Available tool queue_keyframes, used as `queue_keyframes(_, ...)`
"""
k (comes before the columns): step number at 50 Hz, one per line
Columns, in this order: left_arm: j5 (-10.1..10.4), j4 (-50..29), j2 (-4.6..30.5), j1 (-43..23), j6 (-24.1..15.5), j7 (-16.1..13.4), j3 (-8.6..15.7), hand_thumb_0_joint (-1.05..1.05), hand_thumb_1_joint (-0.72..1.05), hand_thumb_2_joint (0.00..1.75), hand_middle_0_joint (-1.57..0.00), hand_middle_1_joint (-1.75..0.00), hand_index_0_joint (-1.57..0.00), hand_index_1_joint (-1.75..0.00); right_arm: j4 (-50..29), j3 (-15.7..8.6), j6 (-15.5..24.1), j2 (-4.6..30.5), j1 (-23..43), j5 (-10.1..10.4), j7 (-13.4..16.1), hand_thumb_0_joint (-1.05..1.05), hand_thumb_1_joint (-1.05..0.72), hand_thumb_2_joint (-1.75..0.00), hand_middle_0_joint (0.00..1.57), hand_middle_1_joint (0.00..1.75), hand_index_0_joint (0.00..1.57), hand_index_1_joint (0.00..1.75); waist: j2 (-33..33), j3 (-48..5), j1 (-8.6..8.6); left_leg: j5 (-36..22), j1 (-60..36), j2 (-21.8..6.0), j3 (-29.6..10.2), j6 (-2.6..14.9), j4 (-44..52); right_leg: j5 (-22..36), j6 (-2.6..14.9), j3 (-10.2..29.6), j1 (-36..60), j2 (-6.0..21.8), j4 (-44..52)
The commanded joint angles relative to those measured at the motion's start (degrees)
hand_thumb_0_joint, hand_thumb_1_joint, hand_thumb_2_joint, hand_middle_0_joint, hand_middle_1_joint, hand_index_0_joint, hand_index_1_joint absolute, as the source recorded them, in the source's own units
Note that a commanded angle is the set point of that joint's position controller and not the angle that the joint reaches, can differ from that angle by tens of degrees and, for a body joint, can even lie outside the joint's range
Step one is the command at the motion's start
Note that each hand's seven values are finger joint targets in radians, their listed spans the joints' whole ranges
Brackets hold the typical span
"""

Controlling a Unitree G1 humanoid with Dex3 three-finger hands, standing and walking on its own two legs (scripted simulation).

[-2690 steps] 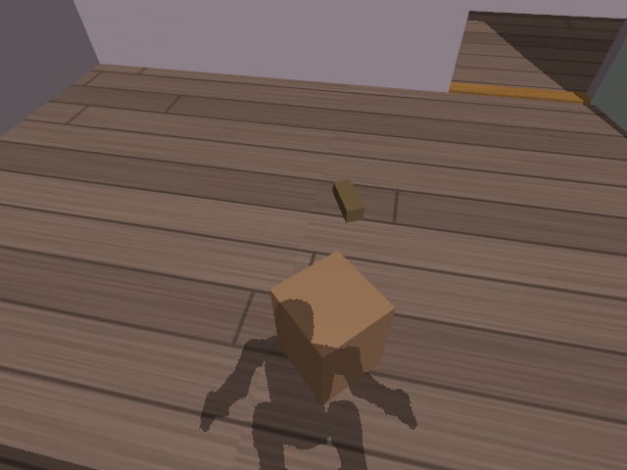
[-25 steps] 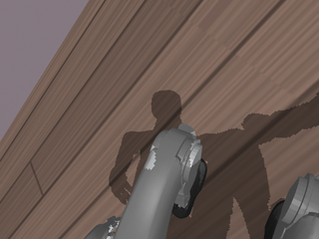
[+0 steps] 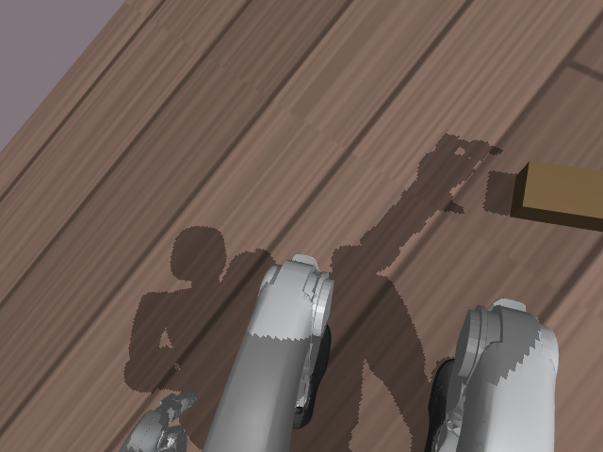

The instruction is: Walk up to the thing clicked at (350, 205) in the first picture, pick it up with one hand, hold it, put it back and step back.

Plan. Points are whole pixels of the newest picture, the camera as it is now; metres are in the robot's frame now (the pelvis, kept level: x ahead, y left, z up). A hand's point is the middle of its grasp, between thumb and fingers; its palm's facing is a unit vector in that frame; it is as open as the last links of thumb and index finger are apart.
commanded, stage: withdraw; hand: right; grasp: from above
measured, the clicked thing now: (586, 199) +0.53 -0.32 -0.34
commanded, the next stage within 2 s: home in 0.32 s
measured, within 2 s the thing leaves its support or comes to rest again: neither
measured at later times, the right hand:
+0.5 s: hand out of the picture +0.54 -0.29 -0.16, palm faces -0.33 +0.04 -0.94, open 13.7 cm
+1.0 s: hand out of the picture +0.39 -0.28 +0.00, palm faces -0.28 +0.60 -0.75, open 8.2 cm
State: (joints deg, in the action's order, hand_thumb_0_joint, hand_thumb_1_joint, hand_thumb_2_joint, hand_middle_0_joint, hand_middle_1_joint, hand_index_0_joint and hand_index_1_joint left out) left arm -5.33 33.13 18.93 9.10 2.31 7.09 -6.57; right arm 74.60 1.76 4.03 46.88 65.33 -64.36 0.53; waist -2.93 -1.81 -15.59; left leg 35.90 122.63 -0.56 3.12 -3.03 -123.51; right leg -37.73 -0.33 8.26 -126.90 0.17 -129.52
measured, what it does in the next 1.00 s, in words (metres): rises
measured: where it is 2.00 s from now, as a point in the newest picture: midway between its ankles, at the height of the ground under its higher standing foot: (369, 416)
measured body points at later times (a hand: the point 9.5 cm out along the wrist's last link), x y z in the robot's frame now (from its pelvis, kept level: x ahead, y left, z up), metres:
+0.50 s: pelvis +0.00 +0.00 -0.04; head +0.25 -0.07 +0.33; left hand +0.02 +0.26 -0.13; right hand +0.55 -0.29 -0.11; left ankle +0.11 +0.14 -0.34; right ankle +0.08 -0.13 -0.34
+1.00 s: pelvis +0.01 +0.00 +0.10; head +0.20 -0.05 +0.51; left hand +0.16 +0.27 -0.02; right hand +0.40 -0.31 +0.04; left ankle +0.11 +0.14 -0.34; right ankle +0.08 -0.13 -0.34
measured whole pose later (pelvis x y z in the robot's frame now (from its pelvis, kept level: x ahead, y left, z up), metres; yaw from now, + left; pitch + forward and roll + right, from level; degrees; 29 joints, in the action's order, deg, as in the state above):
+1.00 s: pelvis +0.01 +0.00 +0.10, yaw -4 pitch +34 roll +6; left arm -0.1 33.3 16.6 9.5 4.7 1.9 1.5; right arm 32.9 -2.9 -5.5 29.6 26.0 -31.9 -0.7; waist -2.9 -10.7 -5.2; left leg 36.0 105.1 -1.8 1.9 -2.9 -106.7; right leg -37.3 -0.1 5.4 -108.4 0.4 -111.1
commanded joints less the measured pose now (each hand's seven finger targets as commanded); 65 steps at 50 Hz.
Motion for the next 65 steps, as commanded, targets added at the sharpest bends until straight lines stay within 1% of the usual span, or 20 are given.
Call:
queue_keyframes(1, -0.22, -0.07, 12.81, 13.61, 1.71, -2.67, 3.45, 0.00, 0.91, 0.91, -0.20, -0.30, -0.20, -0.30, -7.36, -1.93, 4.33, 12.36, 16.13, -0.53, -0.42, 0.00, 0.50, -0.99, 0.14, 0.98, 0.12, 1.00, -5.68, -31.65, -3.62, -6.21, -20.92, 2.11, 4.08, 5.42, 13.61, 6.34, 2.53, -5.33, 17.52, -1.17, 10.74)
queue_keyframes(7, -1.21, 0.28, 12.65, 12.57, 2.12, -3.49, 2.61, 0.00, 0.91, 0.91, -0.20, -0.30, -0.20, -0.30, -7.68, -3.81, 9.59, 13.90, 17.68, -4.39, 7.56, 0.00, 0.51, -0.99, 0.13, 0.97, 0.11, 0.99, -15.22, -37.10, -1.75, -7.10, -16.96, 2.25, 4.89, 5.59, 10.33, 7.27, 1.30, -5.64, 23.76, -0.98, 10.55)
queue_keyframes(16, -2.07, 2.58, 13.84, 15.07, -0.48, -2.22, 4.28, 0.00, 0.91, 0.90, -0.20, -0.30, -0.20, -0.30, -6.67, -7.45, 7.24, 17.76, 26.94, -9.11, 20.89, 0.00, 0.53, -0.98, 0.12, 0.98, 0.11, 0.98, -24.04, -42.60, -4.19, -9.79, -11.57, 1.84, 6.82, 5.41, 5.59, 7.40, 0.72, -4.62, 29.97, -0.80, 10.68)
queue_keyframes(19, -2.09, 3.21, 13.82, 14.56, -1.54, -2.12, 4.45, 0.00, 0.91, 0.90, -0.20, -0.30, -0.20, -0.30, -3.30, -7.68, 4.72, 17.36, 27.39, -8.87, 22.32, 0.00, 0.53, -0.98, 0.12, 0.97, 0.11, 0.97, -23.64, -43.36, -4.59, -7.98, -10.29, 1.81, 6.40, 5.44, 5.66, 5.02, 1.08, -4.74, 29.81, -0.74, 10.57)
queue_keyframes(21, -1.77, 3.70, 13.63, 15.14, -2.14, -1.98, 4.24, 0.00, 0.89, 0.89, -0.20, -0.30, -0.20, -0.30, -2.37, -7.57, 3.05, 17.23, 27.91, -8.42, 22.06, 0.00, 0.37, -0.95, 0.23, 0.81, 0.20, 0.81, -23.11, -44.68, -4.76, -8.75, -11.34, 1.86, 6.06, 5.34, 6.18, 5.53, 1.47, -5.18, 28.94, -0.86, 10.17)
queue_keyframes(24, -1.19, 4.19, 12.82, 15.60, -2.25, -1.72, 4.34, 0.00, 0.91, 0.90, -0.20, -0.30, -0.20, -0.30, -1.08, -6.23, 0.40, 15.00, 23.91, -6.73, 19.44, 0.00, 0.42, -0.90, 0.19, 0.89, 0.20, 0.89, -22.47, -45.89, -3.60, -9.25, -13.70, 2.09, 5.71, 5.43, 7.03, 6.57, 1.63, -5.69, 28.00, -0.90, 11.03)
queue_keyframes(26, -0.87, 4.69, 12.73, 16.39, -1.86, -1.64, 4.75, 0.00, 0.89, 0.89, -0.20, -0.30, -0.20, -0.30, -2.24, -5.16, -0.85, 13.27, 22.51, -5.35, 16.74, 0.00, 0.26, -0.95, 0.23, 0.73, 0.21, 0.75, -21.62, -45.29, -3.47, -10.08, -14.16, 1.94, 5.72, 5.47, 7.47, 7.60, 1.57, -5.42, 27.58, -0.96, 12.06)
queue_keyframes(32, 0.63, 1.71, 13.15, 17.69, 0.64, -1.65, 7.39, 0.00, 0.89, 0.90, -0.20, -0.30, -0.20, -0.30, -10.16, -6.20, -3.09, 9.99, 9.71, 3.40, 6.25, 0.00, -0.14, -0.93, 0.22, 0.58, 0.20, 0.59, -15.92, -43.98, 0.83, -11.99, -19.48, 1.40, 4.84, 6.01, 11.47, 12.81, 1.36, -5.36, 28.97, -1.19, 15.28)
queue_keyframes(34, 1.36, 0.39, 13.04, 17.97, 1.35, -1.50, 8.56, 0.00, 0.89, 0.90, -0.20, -0.30, -0.20, -0.30, -18.41, -7.29, -3.15, 8.38, 5.35, 7.88, 2.95, 0.00, -0.30, -0.93, 0.22, 0.53, 0.20, 0.54, -16.11, -47.39, 2.93, -13.60, -22.95, 1.06, 4.11, 6.12, 13.36, 15.44, 1.21, -5.67, 32.57, -1.31, 16.86)
queue_keyframes(35, 1.98, -0.48, 13.01, 17.00, 1.79, -1.73, 9.07, 0.00, 0.90, 0.90, -0.20, -0.30, -0.20, -0.30, -24.61, -8.88, -3.21, 10.03, 2.73, 10.30, 1.92, 0.00, -0.36, -0.91, 0.21, 0.49, 0.20, 0.50, -17.34, -50.39, 5.58, -14.05, -25.33, 1.02, 3.53, 6.29, 14.24, 16.41, 1.16, -6.14, 34.63, -1.34, 18.19)
queue_keyframes(38, 3.34, -2.93, 11.82, 14.93, 2.78, -2.30, 9.73, 0.00, 0.90, 0.90, -0.20, -0.30, -0.20, -0.30, -36.32, -10.41, -4.51, 6.45, -8.34, 18.29, -1.05, 0.00, -0.60, -0.96, 0.22, 0.45, 0.21, 0.46, -12.98, -52.94, 6.71, -15.02, -28.54, 0.97, 3.09, 5.54, 16.69, 17.22, 1.36, -4.59, 38.92, -1.05, 21.91)
queue_keyframes(40, 4.17, -4.15, 10.72, 13.13, 3.23, -3.19, 10.57, 0.00, 0.90, 0.90, -0.20, -0.30, -0.20, -0.30, -45.30, -12.89, -5.09, 6.53, -10.62, 22.77, -1.07, 0.00, -0.67, -0.96, 0.21, 0.42, 0.21, 0.43, -11.91, -54.11, 7.61, -14.54, -31.08, 1.07, 2.55, 5.25, 19.18, 15.77, 1.69, -3.60, 40.93, -1.03, 24.77)
queue_keyframes(43, 4.71, -3.43, 8.21, 11.06, 2.75, -4.45, 11.18, 0.00, 0.90, 0.90, -0.20, -0.30, -0.20, -0.30, -49.31, -10.09, -5.92, -1.72, -17.28, 27.96, -0.45, 0.00, -0.80, -0.87, 0.19, 0.31, 0.19, 0.31, -6.34, -46.38, 6.49, -10.89, -32.73, 1.02, 2.08, 4.80, 24.66, 10.11, 2.22, -3.11, 40.59, -0.59, 29.00)
queue_keyframes(46, 5.03, -3.34, 7.85, 9.71, 1.57, -5.60, 11.96, 0.00, 0.90, 0.90, -0.20, -0.30, -0.20, -0.30, -53.47, -9.89, -7.21, -4.16, -21.20, 32.13, 0.44, 0.00, -0.90, -0.90, 0.20, 0.30, 0.20, 0.30, -7.60, -44.85, 7.67, -9.09, -34.18, 0.57, 1.49, 4.98, 28.33, 8.53, 1.76, -2.82, 46.15, -0.11, 33.23)
queue_keyframes(47, 5.14, -3.77, 7.45, 9.09, 1.00, -5.87, 11.98, 0.00, 0.90, 0.90, -0.20, -0.30, -0.20, -0.30, -55.17, -7.78, -7.89, -6.27, -22.38, 33.36, 0.43, 0.00, -0.90, -0.90, 0.20, 0.30, 0.20, 0.30, -8.74, -44.70, 7.64, -8.61, -35.08, 0.67, 1.40, 4.88, 29.54, 7.75, 1.65, -3.01, 47.97, 0.25, 34.98)
queue_keyframes(54, 6.39, -3.57, 5.70, 4.35, -3.52, -8.49, 11.20, 0.00, 0.90, 0.90, -0.20, -0.30, -0.20, -0.30, -57.58, -4.02, -13.53, -14.69, -36.22, 43.07, 2.62, 0.00, -0.90, -0.90, 0.20, 0.30, 0.20, 0.30, -7.02, -36.79, 8.06, -7.45, -43.60, 0.36, 0.76, 4.28, 39.47, 5.31, 1.11, -2.60, 57.09, 0.70, 46.25)
queue_keyframes(55, 6.73, -4.22, 5.74, 3.85, -4.11, -8.89, 11.12, 0.00, 0.90, 0.90, -0.20, -0.30, -0.20, -0.30, -59.02, -5.97, -14.25, -13.36, -37.40, 44.53, 3.20, 0.00, -0.90, -0.90, 0.20, 0.30, 0.20, 0.30, -6.00, -37.40, 8.90, -7.16, -46.13, 0.50, 0.56, 4.31, 41.17, 4.91, 1.16, -2.46, 59.16, 0.69, 47.68)
queue_keyframes(58, 7.14, -4.76, 3.96, 1.10, -5.90, -9.86, 9.75, 0.00, 0.90, 0.90, -0.20, -0.30, -0.20, -0.30, -59.02, -4.71, -15.88, -17.45, -43.49, 49.17, 4.15, 0.00, -0.90, -0.90, 0.20, 0.30, 0.20, 0.30, -2.79, -30.16, 8.19, -5.34, -51.02, 0.55, -0.44, 4.01, 46.36, 2.66, 1.56, -2.53, 59.06, 0.33, 51.50)
queue_keyframes(59, 7.24, -5.13, 3.96, 0.65, -6.42, -10.14, 9.67, 0.00, 0.90, 0.90, -0.20, -0.30, -0.20, -0.30, -60.10, -6.20, -16.19, -17.00, -44.98, 50.90, 4.47, 0.00, -0.90, -0.90, 0.20, 0.30, 0.20, 0.30, -2.40, -29.17, 8.83, -4.77, -52.52, 0.43, -0.90, 3.97, 48.01, 2.04, 1.63, -2.55, 60.23, 0.30, 53.05)
queue_keyframes(65, 7.41, -7.01, 2.17, -0.56, -8.97, -11.86, 8.46, 0.00, 0.90, 0.90, -0.20, -0.30, -0.20, -0.30, -67.11, -7.61, -18.67, -19.60, -54.52, 57.89, 5.83, 0.00, -0.90, -0.90, 0.20, 0.30, 0.20, 0.30, -3.42, -28.60, 10.18, -8.56, -63.45, 0.57, -1.85, 3.99, 56.26, 7.01, 1.37, -3.47, 70.36, 0.21, 60.58)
